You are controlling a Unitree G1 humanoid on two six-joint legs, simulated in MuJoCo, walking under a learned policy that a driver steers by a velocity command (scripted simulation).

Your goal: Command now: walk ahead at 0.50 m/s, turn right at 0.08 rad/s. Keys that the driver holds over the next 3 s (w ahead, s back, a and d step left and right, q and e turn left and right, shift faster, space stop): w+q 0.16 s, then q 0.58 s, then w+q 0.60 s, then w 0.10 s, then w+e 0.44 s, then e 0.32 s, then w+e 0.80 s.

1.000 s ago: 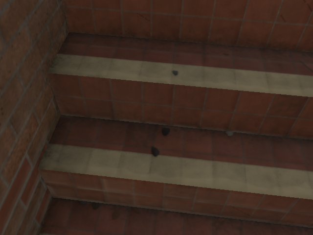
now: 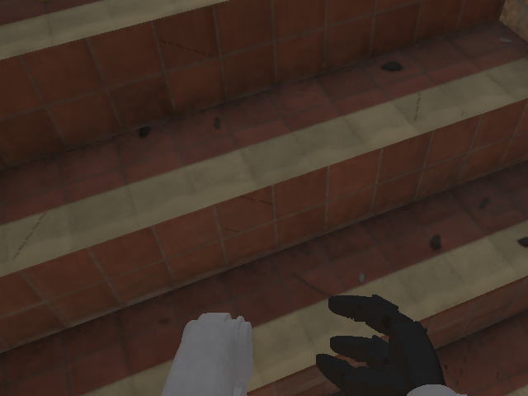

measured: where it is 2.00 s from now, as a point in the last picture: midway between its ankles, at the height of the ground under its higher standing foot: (124, 189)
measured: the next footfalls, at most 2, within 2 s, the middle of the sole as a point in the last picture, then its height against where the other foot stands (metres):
left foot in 0.16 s outside the picture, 0.21 m higher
right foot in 0.66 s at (358, 295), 0.21 m higher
